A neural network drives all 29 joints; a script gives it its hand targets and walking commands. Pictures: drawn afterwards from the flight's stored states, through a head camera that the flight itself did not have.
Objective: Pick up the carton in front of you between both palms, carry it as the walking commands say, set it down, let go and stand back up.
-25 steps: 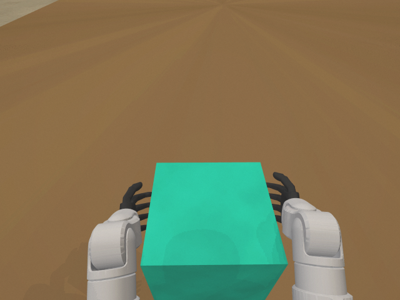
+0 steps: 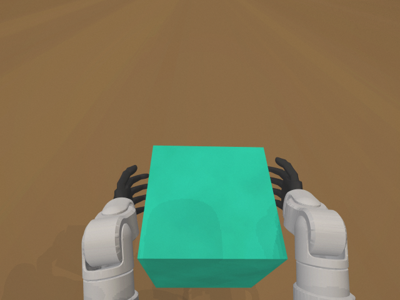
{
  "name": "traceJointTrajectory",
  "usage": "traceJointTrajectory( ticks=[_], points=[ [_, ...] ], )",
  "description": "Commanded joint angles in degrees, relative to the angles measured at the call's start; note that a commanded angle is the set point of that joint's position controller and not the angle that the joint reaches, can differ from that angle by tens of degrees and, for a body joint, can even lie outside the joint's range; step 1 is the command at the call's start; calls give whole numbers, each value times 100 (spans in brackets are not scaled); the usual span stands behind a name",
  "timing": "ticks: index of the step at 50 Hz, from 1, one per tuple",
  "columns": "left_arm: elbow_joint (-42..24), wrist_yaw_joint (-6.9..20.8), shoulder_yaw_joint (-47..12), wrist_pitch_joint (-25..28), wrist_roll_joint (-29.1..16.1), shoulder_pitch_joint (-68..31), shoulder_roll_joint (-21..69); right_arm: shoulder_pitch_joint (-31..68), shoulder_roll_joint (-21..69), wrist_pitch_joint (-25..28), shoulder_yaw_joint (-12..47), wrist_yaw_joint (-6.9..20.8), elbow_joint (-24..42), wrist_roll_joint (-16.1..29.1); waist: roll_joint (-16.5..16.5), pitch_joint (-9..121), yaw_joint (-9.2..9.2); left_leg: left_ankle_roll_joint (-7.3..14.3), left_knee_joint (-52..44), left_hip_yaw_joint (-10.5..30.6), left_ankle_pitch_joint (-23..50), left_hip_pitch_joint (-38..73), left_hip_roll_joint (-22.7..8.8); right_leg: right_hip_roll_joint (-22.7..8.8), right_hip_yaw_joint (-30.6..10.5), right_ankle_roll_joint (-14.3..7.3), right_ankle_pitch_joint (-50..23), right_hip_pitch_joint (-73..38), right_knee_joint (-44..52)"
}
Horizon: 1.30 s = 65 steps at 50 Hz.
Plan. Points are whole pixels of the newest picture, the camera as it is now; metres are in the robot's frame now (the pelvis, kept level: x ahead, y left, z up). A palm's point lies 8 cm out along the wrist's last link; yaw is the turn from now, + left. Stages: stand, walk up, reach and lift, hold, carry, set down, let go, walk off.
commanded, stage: carry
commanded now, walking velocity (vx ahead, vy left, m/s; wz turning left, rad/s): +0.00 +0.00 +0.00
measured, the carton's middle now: (206, 222) +0.27 +0.00 +0.00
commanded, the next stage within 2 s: none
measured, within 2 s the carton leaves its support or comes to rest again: neither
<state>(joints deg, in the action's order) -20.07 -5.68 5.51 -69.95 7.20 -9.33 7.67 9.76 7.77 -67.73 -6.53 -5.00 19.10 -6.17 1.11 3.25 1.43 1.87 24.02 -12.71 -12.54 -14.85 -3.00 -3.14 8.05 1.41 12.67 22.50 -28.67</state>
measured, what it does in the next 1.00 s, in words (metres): walks ahead: right foot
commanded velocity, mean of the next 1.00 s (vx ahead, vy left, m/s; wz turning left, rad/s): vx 0.00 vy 0.00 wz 0.00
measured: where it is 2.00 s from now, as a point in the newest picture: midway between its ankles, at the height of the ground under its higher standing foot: outside the picture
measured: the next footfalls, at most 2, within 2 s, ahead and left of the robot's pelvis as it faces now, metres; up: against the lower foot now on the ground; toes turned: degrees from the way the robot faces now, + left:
right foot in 0.02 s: +0.12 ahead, -0.12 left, +0.00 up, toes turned +16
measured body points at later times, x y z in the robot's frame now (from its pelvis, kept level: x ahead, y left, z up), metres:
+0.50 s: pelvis +0.12 -0.01 +0.00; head +0.10 -0.01 +0.45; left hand +0.39 +0.16 +0.08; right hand +0.40 -0.15 +0.09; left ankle +0.00 +0.10 -0.72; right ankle +0.08 -0.11 -0.73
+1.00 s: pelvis +0.10 +0.01 -0.01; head +0.08 +0.01 +0.44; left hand +0.38 +0.17 +0.03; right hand +0.40 -0.13 +0.03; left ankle +0.03 +0.10 -0.74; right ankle +0.07 -0.11 -0.74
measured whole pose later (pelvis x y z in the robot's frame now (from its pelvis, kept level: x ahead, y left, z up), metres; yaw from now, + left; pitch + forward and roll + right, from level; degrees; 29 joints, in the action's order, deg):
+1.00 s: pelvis +0.10 +0.01 -0.01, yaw +2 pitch +3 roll +0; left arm -1.3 -3.3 5.4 -53.2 11.7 -7.5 7.5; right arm 8.5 7.6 -51.5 -6.6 -2.1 0.5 -12.0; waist 0.1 7.2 -0.2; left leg -0.1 30.3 -9.5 -22.3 -10.9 -3.3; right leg -4.5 8.8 1.0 19.3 15.5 -31.9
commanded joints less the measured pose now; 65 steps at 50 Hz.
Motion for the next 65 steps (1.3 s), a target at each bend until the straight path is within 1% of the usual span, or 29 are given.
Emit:
traceJointTrajectory(
  ticks=[1, 2, 3, 4, 8, 11, 14, 18, 21, 23, 25, 26, 27, 29, 31, 32, 33, 35, 36, 38, 39, 40, 41, 43, 44, 45, 51, 59, 65],
  points=[
    [-711, 1383, -4065, 116, -2321, -2619, 5206, 2380, 5208, -84, 4152, 1539, 461, 2431, -675, 2235, -136, -73, 169, 407, 1685, 659, -901, -378, -50, -50, -1700, -1821, 933],
    [-671, 1403, -4019, 56, -2306, -2597, 5050, 2266, 5083, -121, 4130, 1528, 366, 2360, -250, 2257, -120, -264, 385, 340, 825, 266, -790, -949, -564, -104, -2897, -2210, 754],
    [-457, 1434, -3960, 54, -2237, -2612, 5072, 2450, 5007, -213, 4178, 1524, 480, 2392, 364, 2246, -84, -385, 210, 545, 324, 289, -552, -1208, -810, -392, -3628, -2182, 354],
    [-226, 1463, -3860, 24, -2221, -2492, 5047, 2511, 4946, -292, 4170, 1530, 381, 2371, 545, 2104, -106, -417, 196, 581, 254, 410, -582, -1189, -812, -430, -3557, -2031, 334],
    [245, 1542, -3776, -29, -2227, -2395, 5076, 2456, 4983, -350, 4100, 1572, -162, 2264, 330, 1903, -131, -484, 577, 532, 1960, 524, -599, -882, -472, -339, -4841, -1851, -84],
    [113, 1564, -3887, 14, -2372, -2810, 5268, 2671, 5202, -284, 4094, 1567, -163, 2314, 236, 2062, -137, -528, 533, 497, 1957, 466, -482, -838, -451, -376, -5340, -2058, -232],
    [-79, 1553, -3984, 42, -2490, -3074, 5358, 2773, 5325, -246, 4077, 1541, -83, 2339, 148, 2055, -138, -508, 248, 484, 2202, 674, -416, -742, -448, -370, -5161, -2000, -320],
    [-235, 1520, -4049, 46, -2516, -3022, 5312, 2576, 5317, -219, 4023, 1511, -51, 2310, -329, 2153, -125, -422, 528, 507, 4029, 1471, -544, -408, -195, -213, -3795, -1311, -433],
    [-311, 1523, -4093, 40, -2522, -3010, 5298, 2502, 5329, -201, 4009, 1502, 14, 2280, -494, 2008, -113, -369, 712, 471, 4571, 1559, -563, -164, 40, -94, -3065, -1223, -5],
    [-267, 1538, -4112, 41, -2512, -2975, 5293, 2446, 5315, -191, 4023, 1500, 6, 2256, -274, 2022, -112, -419, 854, 418, 3951, 1003, -480, -253, -42, -141, -3984, -1874, 24],
    [-144, 1555, -4113, 74, -2469, -2880, 5312, 2424, 5316, -167, 4063, 1511, -36, 2242, 235, 2057, -124, -495, 487, 348, 1967, 88, -281, -599, -374, -378, -5809, -2802, -201],
    [-71, 1560, -4112, 107, -2440, -2851, 5331, 2456, 5345, -146, 4097, 1523, -64, 2240, 431, 1983, -127, -506, -47, 320, 1082, -123, -154, -713, -467, -484, -6332, -3061, -291],
    [11, 1562, -4109, 151, -2406, -2815, 5343, 2513, 5358, -118, 4131, 1539, -100, 2236, 504, 1898, -148, -502, -508, 309, 907, -7, -83, -724, -489, -524, -6325, -3041, -350],
    [183, 1546, -4085, 255, -2293, -2721, 5338, 2522, 5315, -39, 4162, 1581, -263, 2214, 171, 1838, -172, -467, -646, 350, 2619, 1101, -196, -527, -348, -432, -4880, -2088, -439],
    [340, 1530, -4061, 381, -2154, -2589, 5310, 2357, 5259, 98, 4136, 1625, -489, 2135, -705, 1842, -142, -322, 198, 464, 5575, 2545, -616, -103, 107, -203, -2069, -479, -392],
    [390, 1535, -4063, 455, -2095, -2575, 5330, 2313, 5270, 187, 4117, 1640, -578, 2080, -1080, 1719, -133, -164, 414, 603, 6493, 2875, -811, 120, 290, -106, -560, 24, 42],
    [408, 1548, -4060, 533, -2061, -2642, 5333, 2323, 5279, 280, 4079, 1649, -636, 2021, -1165, 1614, -114, -57, 511, 679, 6663, 2829, -901, 159, 299, -78, -238, -9, 421],
    [435, 1586, -4096, 701, -2074, -2802, 5318, 2354, 5299, 467, 4010, 1652, -675, 1924, -858, 1687, -127, -133, 775, 629, 5866, 1827, -840, 42, 248, -116, -1751, -1260, 635],
    [450, 1601, -4115, 792, -2090, -2836, 5312, 2333, 5284, 562, 4003, 1644, -674, 1890, -441, 1900, -128, -249, 1029, 525, 4748, 986, -696, -177, 82, -187, -3429, -2174, 289],
    [574, 1621, -4083, 991, -2057, -2668, 5364, 2377, 5296, 733, 4016, 1634, -664, 1839, 553, 2210, -191, -419, 1125, 446, 622, -622, -206, -1010, -635, -674, -6966, -3577, -251],
    [558, 1619, -4047, 1096, -2005, -2710, 5377, 2409, 5334, 823, 4022, 1642, -661, 1814, 777, 2052, -164, -407, 456, 507, -968, -865, -69, -1153, -766, -829, -7296, -3654, -259],
    [592, 1608, -3974, 1191, -1934, -2661, 5340, 2446, 5300, 909, 4018, 1653, -678, 1786, 710, 1992, -152, -370, -353, 491, -712, -325, -124, -1081, -622, -756, -6424, -3266, -277],
    [646, 1595, -3902, 1280, -1840, -2558, 5267, 2409, 5229, 989, 3993, 1658, -737, 1735, 637, 1973, -150, -316, -644, 524, 225, 385, -223, -943, -539, -524, -4806, -2606, -211],
    [799, 1570, -3764, 1445, -1655, -2509, 5057, 2255, 5012, 1179, 3782, 1634, -1031, 1512, -329, 1907, -186, -177, 391, 770, 3593, 1374, -746, -583, -201, -185, -2497, -1321, -308],
    [840, 1559, -3729, 1547, -1588, -2501, 4973, 2139, 4962, 1299, 3689, 1623, -1137, 1435, -589, 1900, -171, -106, 503, 844, 4302, 1405, -872, -464, -147, -107, -1842, -1128, -320],
    [889, 1557, -3685, 1652, -1540, -2534, 4930, 2108, 4934, 1419, 3601, 1615, -1213, 1369, -641, 1855, -161, -99, 508, 850, 4408, 1317, -889, -428, -144, -79, -1598, -1114, -339],
    [1629, 1582, -3118, 2370, -1117, -2697, 4738, 2298, 4749, 2144, 3011, 1573, -1893, 850, -176, 1777, -128, -185, 586, 686, 2594, 754, -663, -621, -281, -128, -2460, -1360, -335],
    [2909, 1709, -2369, 3347, -624, -3392, 5110, 3042, 5139, 3098, 2359, 1690, -3168, 392, -106, 1659, -141, -143, 329, 774, 1486, 555, -663, -634, -350, -165, -1687, -1292, -47],
    [2950, 1768, -2552, 3416, -707, -3451, 5394, 3055, 5418, 3163, 2516, 1765, -3256, 469, -143, 1746, -138, -123, 253, 805, 1210, 559, -650, -649, -384, -179, -1517, -1304, 46]
  ],
)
